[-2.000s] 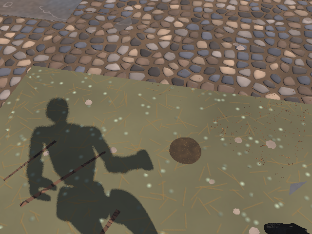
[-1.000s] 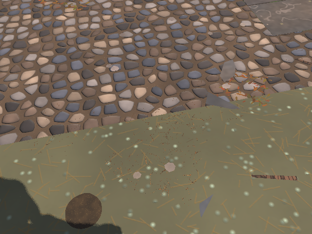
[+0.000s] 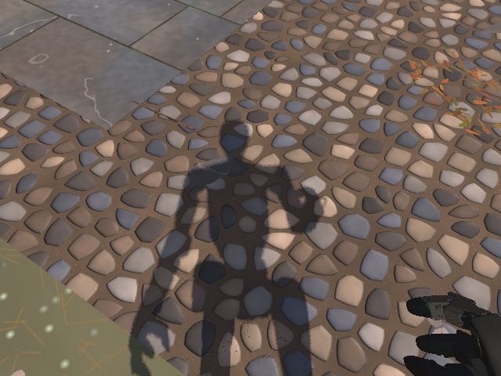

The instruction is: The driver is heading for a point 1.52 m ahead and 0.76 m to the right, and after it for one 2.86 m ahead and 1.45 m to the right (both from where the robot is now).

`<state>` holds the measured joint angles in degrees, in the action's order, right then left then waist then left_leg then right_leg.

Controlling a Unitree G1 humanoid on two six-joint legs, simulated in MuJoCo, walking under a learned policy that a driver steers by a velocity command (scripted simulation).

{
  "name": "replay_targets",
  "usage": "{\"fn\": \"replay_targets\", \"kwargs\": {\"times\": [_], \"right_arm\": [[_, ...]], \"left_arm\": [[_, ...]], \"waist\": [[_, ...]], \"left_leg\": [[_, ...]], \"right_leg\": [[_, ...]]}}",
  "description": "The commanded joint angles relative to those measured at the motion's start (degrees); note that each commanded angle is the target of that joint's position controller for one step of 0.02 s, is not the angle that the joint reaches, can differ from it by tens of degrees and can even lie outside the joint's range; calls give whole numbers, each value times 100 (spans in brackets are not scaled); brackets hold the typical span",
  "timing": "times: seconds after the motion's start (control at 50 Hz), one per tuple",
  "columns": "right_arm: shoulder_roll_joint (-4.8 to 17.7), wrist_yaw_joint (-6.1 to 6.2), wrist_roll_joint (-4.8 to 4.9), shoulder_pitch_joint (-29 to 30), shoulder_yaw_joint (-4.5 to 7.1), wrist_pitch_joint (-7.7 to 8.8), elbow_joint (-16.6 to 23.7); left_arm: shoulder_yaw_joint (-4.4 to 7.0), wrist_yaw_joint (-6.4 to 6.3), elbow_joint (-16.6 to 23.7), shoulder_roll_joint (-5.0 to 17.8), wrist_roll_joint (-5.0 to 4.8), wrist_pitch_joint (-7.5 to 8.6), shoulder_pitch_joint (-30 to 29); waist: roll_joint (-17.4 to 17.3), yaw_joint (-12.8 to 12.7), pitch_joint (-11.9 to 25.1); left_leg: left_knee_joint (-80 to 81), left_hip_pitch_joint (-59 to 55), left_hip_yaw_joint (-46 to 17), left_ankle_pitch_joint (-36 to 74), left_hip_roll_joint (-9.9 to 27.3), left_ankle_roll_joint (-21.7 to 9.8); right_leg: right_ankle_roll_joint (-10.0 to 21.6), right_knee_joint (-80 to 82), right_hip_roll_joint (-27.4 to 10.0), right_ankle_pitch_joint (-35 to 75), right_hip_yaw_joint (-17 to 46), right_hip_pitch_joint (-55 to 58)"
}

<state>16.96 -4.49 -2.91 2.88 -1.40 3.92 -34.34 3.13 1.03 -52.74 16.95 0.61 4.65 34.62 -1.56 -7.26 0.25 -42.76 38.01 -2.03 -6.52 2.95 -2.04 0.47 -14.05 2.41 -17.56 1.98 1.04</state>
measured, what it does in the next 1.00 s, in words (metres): walks ahead, turning right: left foot, then right foot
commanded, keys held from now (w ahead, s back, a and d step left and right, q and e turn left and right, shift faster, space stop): w+e+shift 0.94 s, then w+shift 0.06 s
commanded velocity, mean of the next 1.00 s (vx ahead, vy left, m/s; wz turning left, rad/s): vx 1.00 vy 0.00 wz -0.84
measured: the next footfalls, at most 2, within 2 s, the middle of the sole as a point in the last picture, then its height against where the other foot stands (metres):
left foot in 0.10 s outside the picture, level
right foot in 0.52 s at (348, 327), level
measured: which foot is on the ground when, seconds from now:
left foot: up 0.00-0.08, down 0.10-0.52, up 0.54-0.92, down 0.94-1.00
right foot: down 0.00-0.10, up 0.12-0.50, down 0.52-0.94, up 0.96-1.00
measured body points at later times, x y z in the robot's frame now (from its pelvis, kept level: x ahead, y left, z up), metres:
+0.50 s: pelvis +0.45 -0.04 -0.03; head +0.48 -0.06 +0.41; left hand +0.78 +0.08 -0.09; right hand +0.29 -0.28 -0.16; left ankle +0.24 +0.14 -0.72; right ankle +0.61 -0.15 -0.72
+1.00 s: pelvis +0.88 -0.24 -0.02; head +0.90 -0.26 +0.42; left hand +1.14 -0.05 -0.14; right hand +0.84 -0.57 -0.08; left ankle +1.05 -0.22 -0.74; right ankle +0.65 -0.16 -0.66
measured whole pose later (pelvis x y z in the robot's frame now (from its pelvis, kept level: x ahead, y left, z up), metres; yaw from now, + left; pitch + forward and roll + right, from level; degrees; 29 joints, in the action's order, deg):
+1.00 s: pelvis +0.88 -0.24 -0.02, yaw -51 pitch +2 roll +1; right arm 17.0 1.0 -3.1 -4.0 0.0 4.6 -34.5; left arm 5.0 0.6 -46.2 22.1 0.2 2.8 21.4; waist 2.0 -4.4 -2.3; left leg -36.6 28.3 -1.2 -9.7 1.2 2.5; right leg 7.6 -60.9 8.7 -25.8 11.8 -8.5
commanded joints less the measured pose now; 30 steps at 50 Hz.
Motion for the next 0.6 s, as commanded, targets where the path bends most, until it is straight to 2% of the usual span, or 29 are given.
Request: {"fn": "replay_targets", "kwargs": {"times": [0.02,0.04,0.06,0.08,0.1,0.12,0.14,0.16,0.18,0.2,0.24,0.28,0.34,0.38,0.4,0.42,0.44,0.46,0.48,0.5,0.52,0.54,0.56,0.58,0.6], "right_arm": [[480,43,76,0,94,56,262],[602,125,51,-209,162,65,181],[724,215,8,-818,247,88,-22],[864,320,-49,-1701,345,110,-283],[1290,463,-164,-2677,509,141,-377],[1618,532,-302,-2973,580,129,-402],[1524,542,-120,-2688,616,53,-369],[973,531,-39,-2183,516,60,-383],[658,498,9,-1979,460,103,-441],[525,488,-5,-1883,438,136,-496],[347,478,109,-2030,400,240,-735],[214,446,205,-2175,383,332,-941],[220,449,186,-2006,388,412,-1053],[407,480,177,-1965,428,427,-1106],[509,498,179,-2068,443,423,-1158],[653,518,180,-2250,464,416,-1198],[853,550,177,-2394,505,378,-1206],[1066,596,160,-2408,561,298,-1179],[1268,634,122,-2276,618,186,-1117],[1385,649,90,-2022,658,75,-1004],[1324,601,36,-1971,656,16,-972],[532,476,-22,-1911,471,60,-840],[552,465,141,-2395,394,176,-119],[838,476,57,-1797,372,324,-62],[848,474,78,-1636,347,388,-72]], "left_arm": [[223,46,633,1132,-85,179,-933],[219,48,569,1164,-81,170,-811],[232,40,501,1240,-77,147,-724],[242,33,494,1262,-95,134,-743],[158,33,623,933,-103,158,-852],[-7,-21,838,56,-185,136,-535],[36,-33,979,416,-206,59,-627],[76,-27,975,560,-107,-25,-1141],[64,35,957,483,-45,-75,-1399],[67,87,906,404,-14,-146,-1433],[41,177,979,168,82,-330,-1560],[14,244,1223,67,118,-443,-2092],[-75,367,1635,29,97,-435,-2763],[-135,471,1787,94,76,-423,-3177],[-161,503,1835,95,82,-417,-3374],[-163,511,1836,142,78,-407,-3434],[-145,495,1789,237,76,-402,-3294],[-103,455,1680,386,68,-400,-2923],[-20,405,1496,593,68,-392,-2188],[116,328,1172,843,74,-383,-1057],[292,181,823,1121,69,-395,-133],[443,38,823,1562,-60,-480,-625],[553,42,1181,2228,134,-554,-1027],[548,-20,1319,1908,76,-568,-1002],[470,-79,1187,1580,55,-523,-1158]], "waist": [[534,748,-470],[489,844,-231],[400,1137,229],[347,1561,750],[-86,1988,1363],[-1140,1590,1896],[-1218,1477,1891],[-623,1301,871],[-338,1200,347],[-325,1032,141],[-457,795,-190],[-334,735,-401],[-374,553,-588],[-95,537,-738],[4,577,-819],[14,586,-740],[-111,485,-538],[-289,243,-266],[-405,-193,171],[-441,-733,702],[-85,-1007,1068],[1379,-411,514],[1898,180,1717],[577,-113,1577],[27,188,575]], "left_leg": [[667,-2024,366,488,-263,20],[857,-2350,364,244,-379,-35],[1043,-3089,425,-69,-562,-101],[1051,-4301,366,-243,-453,-151],[1272,-5497,-808,-1765,738,-296],[2039,-6190,-3217,-3668,2311,-452],[2877,-5700,-4544,-4242,2446,-758],[2827,-5011,-3492,-3752,2081,-725],[2826,-4388,-2546,-2571,1799,-679],[2931,-3976,-1913,-1770,1573,-571],[3139,-3495,-1007,-803,1396,-456],[3314,-3547,-304,223,1312,-397],[3530,-3269,837,1266,993,-248],[3785,-3080,1440,1657,813,-130],[3787,-3097,1665,2337,767,-77],[3541,-3310,1775,3690,769,-16],[3097,-3636,1797,5056,841,37],[2460,-3920,1788,6143,936,80],[1406,-3965,1733,6766,1064,68],[-58,-3607,1591,6758,1167,-18],[-2023,-2673,1556,4869,896,12],[-4385,-895,1454,-1438,-263,184],[-5778,1087,269,-2313,-654,379],[-5376,1465,-351,-1718,-283,303],[-4632,1334,-363,-1385,-27,277]], "right_leg": [[948,937,-1247,2482,1045,-1767],[864,351,-1220,3489,926,-1382],[774,-726,-1059,4371,738,-1187],[682,-2098,-813,4219,639,-1672],[600,-3930,-448,2701,438,-2690],[562,-5774,-99,-1072,283,-3969],[627,-6430,-129,-584,293,-4508],[624,-6397,-486,-66,240,-4810],[570,-6148,-654,184,204,-4744],[494,-6008,-751,233,194,-4547],[397,-5816,-941,252,186,-4449],[368,-5746,-1013,467,84,-4838],[417,-4887,-954,1416,-191,-4698],[565,-3749,-795,1983,-636,-4050],[672,-3296,-620,2125,-928,-3692],[779,-3041,-359,2166,-1190,-3320],[871,-2941,-121,2025,-1348,-2977],[959,-2908,91,1715,-1414,-2580],[1083,-2913,258,1390,-1340,-1802],[1267,-2837,350,1068,-1098,-595],[1417,-2516,367,672,-666,805],[1616,-2254,-410,712,696,1193],[2879,-1136,-1626,167,3967,2796],[2720,-214,-1767,-769,4567,2451],[2440,66,-1643,-714,4215,1335]]}}
Keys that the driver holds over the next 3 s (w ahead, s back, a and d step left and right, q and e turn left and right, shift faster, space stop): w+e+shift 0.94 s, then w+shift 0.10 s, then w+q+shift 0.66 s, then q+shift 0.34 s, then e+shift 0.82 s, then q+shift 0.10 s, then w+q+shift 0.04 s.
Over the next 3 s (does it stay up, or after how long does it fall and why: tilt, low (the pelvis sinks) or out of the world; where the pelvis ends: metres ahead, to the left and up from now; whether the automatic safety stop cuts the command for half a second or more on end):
stays up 1.64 -0.92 -0.01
